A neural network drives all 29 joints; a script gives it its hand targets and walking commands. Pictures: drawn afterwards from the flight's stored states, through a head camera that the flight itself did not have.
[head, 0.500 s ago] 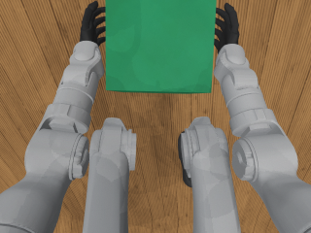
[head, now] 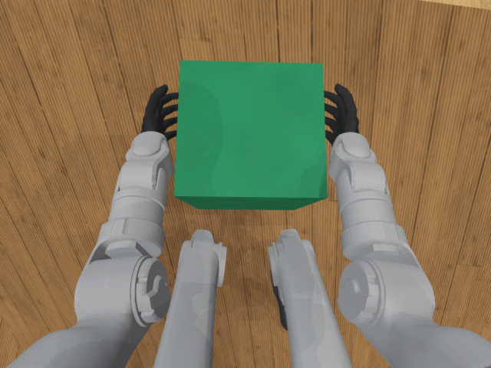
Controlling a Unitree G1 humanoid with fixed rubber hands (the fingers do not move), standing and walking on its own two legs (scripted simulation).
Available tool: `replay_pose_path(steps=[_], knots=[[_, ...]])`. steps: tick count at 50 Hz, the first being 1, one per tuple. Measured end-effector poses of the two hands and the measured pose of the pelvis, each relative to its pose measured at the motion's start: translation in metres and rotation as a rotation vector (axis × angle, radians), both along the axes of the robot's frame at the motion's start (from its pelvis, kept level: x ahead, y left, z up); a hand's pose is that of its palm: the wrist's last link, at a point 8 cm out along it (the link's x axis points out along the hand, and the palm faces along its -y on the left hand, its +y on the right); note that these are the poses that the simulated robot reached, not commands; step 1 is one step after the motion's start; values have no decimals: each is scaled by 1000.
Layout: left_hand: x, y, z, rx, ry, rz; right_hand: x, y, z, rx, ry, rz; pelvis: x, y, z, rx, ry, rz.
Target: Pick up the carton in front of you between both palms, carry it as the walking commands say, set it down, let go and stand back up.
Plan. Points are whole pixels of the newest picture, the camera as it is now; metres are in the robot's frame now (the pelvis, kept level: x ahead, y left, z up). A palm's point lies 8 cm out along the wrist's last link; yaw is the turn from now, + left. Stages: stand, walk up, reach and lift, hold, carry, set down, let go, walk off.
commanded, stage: reach and lift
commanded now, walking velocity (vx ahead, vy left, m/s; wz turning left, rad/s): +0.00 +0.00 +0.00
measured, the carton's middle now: (248, 150) +0.45 +0.00 -0.14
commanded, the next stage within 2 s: none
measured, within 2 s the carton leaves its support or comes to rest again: neither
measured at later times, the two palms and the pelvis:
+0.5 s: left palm (119, 109) +0.42 +0.15 +0.09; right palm (404, 110) +0.42 -0.15 +0.10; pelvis +0.05 +0.00 +0.14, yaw +1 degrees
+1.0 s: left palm out of the picture +0.39 +0.15 +0.25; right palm out of the picture +0.39 -0.15 +0.26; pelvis +0.11 +0.00 +0.26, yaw +1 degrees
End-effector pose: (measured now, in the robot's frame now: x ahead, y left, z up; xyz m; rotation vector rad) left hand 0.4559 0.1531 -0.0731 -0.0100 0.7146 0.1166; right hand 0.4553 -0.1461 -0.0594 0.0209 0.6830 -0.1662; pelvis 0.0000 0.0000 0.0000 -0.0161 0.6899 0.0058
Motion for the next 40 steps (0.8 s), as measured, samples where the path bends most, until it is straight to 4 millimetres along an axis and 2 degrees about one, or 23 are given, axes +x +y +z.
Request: replay_pose_path(steps=[5,16,28,40], knots=[[-7,4,29,-16,-11,19,-5,4,29,15,-13,-7,7,2,24,-4,-23,11],[-28,-6,99,-17,8,24,-25,-6,99,29,4,-17,31,2,89,5,-115,10],[-35,-3,182,-6,-17,28,-33,-4,177,33,-21,-7,62,0,157,12,-243,8],[-60,2,252,-8,-4,42,-54,1,248,30,-7,5,93,2,223,12,-402,12]])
